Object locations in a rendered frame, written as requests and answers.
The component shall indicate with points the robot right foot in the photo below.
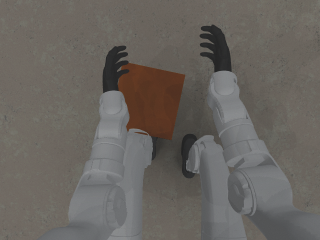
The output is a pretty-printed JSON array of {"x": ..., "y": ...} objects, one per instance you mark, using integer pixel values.
[{"x": 187, "y": 142}]

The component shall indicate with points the right robot thigh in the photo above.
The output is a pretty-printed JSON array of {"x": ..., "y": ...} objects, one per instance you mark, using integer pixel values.
[{"x": 219, "y": 221}]

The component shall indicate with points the robot left upper arm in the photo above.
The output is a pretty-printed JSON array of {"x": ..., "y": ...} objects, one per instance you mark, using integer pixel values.
[{"x": 95, "y": 212}]

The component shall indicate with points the left robot hand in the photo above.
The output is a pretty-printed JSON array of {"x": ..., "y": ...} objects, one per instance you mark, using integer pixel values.
[{"x": 110, "y": 75}]

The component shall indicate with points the right robot hand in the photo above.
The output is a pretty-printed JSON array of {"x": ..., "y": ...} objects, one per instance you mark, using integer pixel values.
[{"x": 221, "y": 55}]

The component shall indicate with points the robot right forearm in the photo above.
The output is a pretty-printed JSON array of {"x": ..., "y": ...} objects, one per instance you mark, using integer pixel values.
[{"x": 242, "y": 147}]

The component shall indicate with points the robot left forearm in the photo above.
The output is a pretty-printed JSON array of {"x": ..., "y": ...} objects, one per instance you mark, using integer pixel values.
[{"x": 105, "y": 165}]

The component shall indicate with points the robot right upper arm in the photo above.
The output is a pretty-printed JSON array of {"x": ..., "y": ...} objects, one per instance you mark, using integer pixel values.
[{"x": 263, "y": 194}]

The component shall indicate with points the carton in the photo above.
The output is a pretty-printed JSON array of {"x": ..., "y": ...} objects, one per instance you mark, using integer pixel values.
[{"x": 152, "y": 96}]

